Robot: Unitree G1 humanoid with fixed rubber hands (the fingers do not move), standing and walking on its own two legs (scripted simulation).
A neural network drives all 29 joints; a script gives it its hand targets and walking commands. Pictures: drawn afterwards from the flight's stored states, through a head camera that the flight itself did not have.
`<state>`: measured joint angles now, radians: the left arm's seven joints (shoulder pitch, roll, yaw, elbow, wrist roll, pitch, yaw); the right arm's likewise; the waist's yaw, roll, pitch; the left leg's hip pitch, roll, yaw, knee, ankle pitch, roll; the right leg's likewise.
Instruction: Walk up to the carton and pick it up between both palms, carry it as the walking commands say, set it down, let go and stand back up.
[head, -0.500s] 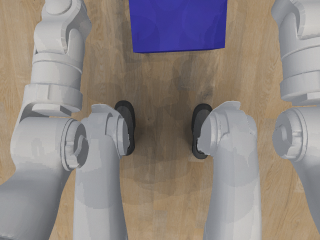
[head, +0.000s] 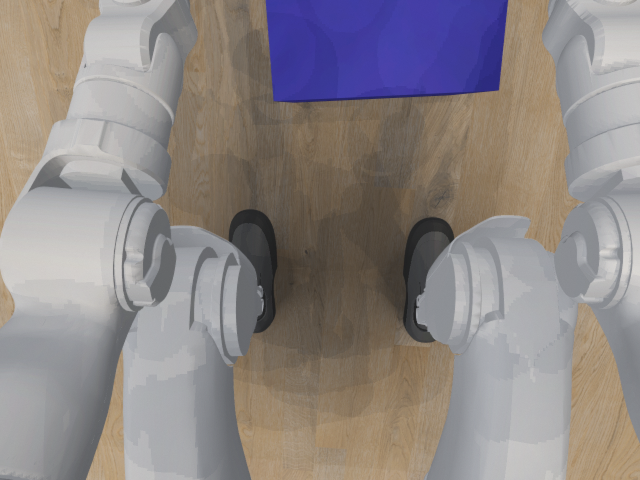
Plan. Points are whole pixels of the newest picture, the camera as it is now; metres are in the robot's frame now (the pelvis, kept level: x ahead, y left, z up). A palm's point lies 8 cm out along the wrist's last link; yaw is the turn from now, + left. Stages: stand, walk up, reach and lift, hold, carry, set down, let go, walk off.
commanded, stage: reach and lift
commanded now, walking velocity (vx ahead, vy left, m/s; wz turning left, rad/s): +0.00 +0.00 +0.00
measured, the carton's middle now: out of the picture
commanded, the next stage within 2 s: none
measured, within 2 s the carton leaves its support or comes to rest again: leaves its support in 1.80 s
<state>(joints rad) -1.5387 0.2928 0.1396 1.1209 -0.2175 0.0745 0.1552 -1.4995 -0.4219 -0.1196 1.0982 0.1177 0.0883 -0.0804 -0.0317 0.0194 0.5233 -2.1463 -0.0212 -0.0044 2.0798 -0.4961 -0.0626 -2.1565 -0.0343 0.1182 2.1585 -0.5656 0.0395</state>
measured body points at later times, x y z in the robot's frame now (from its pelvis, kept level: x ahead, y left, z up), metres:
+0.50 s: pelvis +0.01 +0.00 -0.02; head +0.39 -0.04 +0.18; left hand +0.58 +0.11 -0.23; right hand +0.56 -0.24 -0.24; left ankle +0.14 +0.13 -0.36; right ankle +0.11 -0.14 -0.36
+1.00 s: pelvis +0.01 +0.00 -0.02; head +0.39 -0.05 +0.18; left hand +0.58 +0.09 -0.24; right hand +0.56 -0.23 -0.23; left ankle +0.14 +0.13 -0.36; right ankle +0.11 -0.14 -0.36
